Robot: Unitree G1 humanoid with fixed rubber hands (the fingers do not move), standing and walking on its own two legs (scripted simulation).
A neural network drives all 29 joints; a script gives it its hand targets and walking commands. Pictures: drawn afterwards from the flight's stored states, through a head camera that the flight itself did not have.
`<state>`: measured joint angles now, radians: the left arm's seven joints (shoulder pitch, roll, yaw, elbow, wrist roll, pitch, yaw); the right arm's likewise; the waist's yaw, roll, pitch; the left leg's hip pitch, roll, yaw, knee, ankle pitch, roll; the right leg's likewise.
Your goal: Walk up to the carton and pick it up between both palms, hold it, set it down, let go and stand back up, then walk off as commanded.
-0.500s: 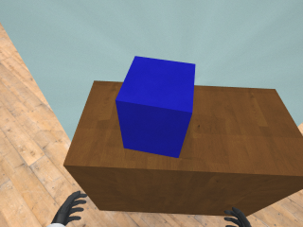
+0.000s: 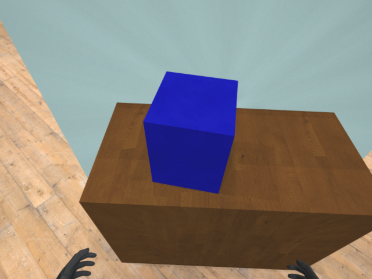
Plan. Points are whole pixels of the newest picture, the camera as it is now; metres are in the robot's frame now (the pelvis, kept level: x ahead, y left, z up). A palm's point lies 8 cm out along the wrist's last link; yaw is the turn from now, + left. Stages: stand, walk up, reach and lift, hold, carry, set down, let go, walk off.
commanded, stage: stand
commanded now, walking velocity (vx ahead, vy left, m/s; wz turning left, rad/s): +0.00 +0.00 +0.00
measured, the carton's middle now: (193, 133) +0.49 +0.00 +0.01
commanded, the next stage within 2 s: walk off in 1.18 s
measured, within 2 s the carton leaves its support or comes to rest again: neither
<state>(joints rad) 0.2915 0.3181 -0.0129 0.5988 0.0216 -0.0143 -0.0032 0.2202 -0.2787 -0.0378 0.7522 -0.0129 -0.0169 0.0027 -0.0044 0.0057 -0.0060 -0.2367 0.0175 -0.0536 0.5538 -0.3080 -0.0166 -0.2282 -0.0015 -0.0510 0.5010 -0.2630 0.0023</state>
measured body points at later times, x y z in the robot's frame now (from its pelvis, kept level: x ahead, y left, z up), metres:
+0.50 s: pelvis -0.01 +0.00 +0.00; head -0.02 +0.01 +0.45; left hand +0.11 +0.27 -0.10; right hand +0.11 -0.27 -0.10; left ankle -0.01 +0.13 -0.73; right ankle +0.00 -0.12 -0.73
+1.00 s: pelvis -0.02 +0.00 +0.00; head -0.03 +0.01 +0.45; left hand +0.09 +0.27 -0.11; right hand +0.09 -0.27 -0.11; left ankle -0.01 +0.13 -0.73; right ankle +0.00 -0.12 -0.73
